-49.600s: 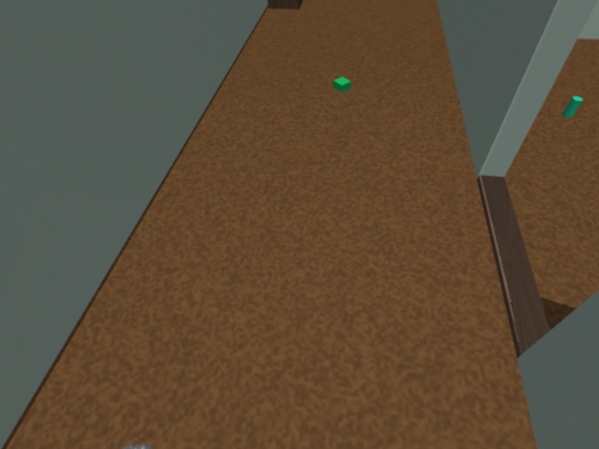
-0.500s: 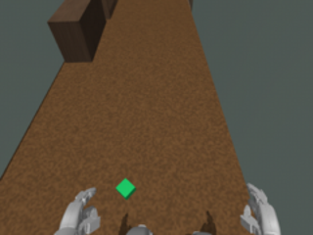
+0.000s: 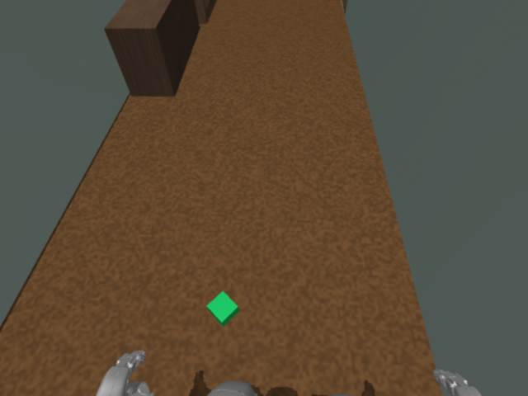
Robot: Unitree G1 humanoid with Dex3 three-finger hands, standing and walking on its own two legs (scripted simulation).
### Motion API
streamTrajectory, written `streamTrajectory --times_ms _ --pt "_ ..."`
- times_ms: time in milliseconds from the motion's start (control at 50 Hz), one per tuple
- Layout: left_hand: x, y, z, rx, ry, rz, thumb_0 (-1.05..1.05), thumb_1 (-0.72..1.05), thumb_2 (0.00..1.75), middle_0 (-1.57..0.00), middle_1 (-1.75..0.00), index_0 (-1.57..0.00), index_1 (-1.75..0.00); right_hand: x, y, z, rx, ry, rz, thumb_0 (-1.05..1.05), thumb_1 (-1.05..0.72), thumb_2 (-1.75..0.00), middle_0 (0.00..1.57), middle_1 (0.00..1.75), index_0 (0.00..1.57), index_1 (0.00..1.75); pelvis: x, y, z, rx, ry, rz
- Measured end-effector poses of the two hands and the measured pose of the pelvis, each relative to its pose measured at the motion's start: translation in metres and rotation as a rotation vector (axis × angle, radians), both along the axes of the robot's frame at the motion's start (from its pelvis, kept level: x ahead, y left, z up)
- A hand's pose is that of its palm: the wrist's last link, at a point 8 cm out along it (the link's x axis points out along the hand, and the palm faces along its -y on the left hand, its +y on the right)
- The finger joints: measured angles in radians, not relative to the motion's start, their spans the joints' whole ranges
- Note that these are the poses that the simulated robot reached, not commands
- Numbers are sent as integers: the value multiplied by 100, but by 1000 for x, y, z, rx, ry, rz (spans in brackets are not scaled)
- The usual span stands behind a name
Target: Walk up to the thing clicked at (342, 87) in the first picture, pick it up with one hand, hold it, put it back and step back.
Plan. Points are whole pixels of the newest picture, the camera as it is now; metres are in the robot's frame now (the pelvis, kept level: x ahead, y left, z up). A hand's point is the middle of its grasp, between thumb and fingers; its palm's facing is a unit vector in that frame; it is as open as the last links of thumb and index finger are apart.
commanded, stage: stand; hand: left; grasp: from above
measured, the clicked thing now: (223, 308) +0.46 +0.23 -0.73
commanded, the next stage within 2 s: none
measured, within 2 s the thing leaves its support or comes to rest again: neither
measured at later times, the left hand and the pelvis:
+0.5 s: hand out of the picture +0.04 +0.25 -0.14, palm faces +0.04 -0.94 -0.33, open 7.4 cm; pelvis +0.00 +0.01 +0.03, yaw +1 degrees
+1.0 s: hand out of the picture +0.06 +0.24 -0.13, palm faces +0.03 -0.94 -0.33, open 7.4 cm; pelvis +0.01 +0.00 +0.03, yaw +1 degrees
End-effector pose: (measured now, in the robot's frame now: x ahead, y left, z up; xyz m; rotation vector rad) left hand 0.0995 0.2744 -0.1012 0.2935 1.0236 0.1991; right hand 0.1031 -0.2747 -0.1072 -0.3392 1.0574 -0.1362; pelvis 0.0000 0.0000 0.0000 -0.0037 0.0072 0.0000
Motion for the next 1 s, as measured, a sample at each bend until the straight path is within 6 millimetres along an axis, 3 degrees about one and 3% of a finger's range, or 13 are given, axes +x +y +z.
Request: streamTrajectory --times_ms 200,400,740,1000 --pt "-45 7 -4 -24 159 71 1 90 90 -20 -30 -20 -30 -17 9 6 15 97 -45 1 -90 -90 20 30 20 30 4 7 18 -3 -44 7" --pt "-62 12 0 -22 214 94 1 90 90 -20 -30 -20 -30 -24 15 7 33 126 -63 1 -90 -90 21 30 21 30 0 10 26 1 -73 10" --pt "-69 17 6 4 260 99 0 90 90 -20 -30 -20 -30 -37 -4 7 18 181 -86 1 -90 -90 21 30 21 30 -2 3 30 4 -67 14" --pt "-47 7 6 -7 242 85 0 90 90 -20 -30 -20 -30 -29 -12 9 13 186 -82 1 -90 -90 20 30 20 30 7 -3 30 2 -62 13"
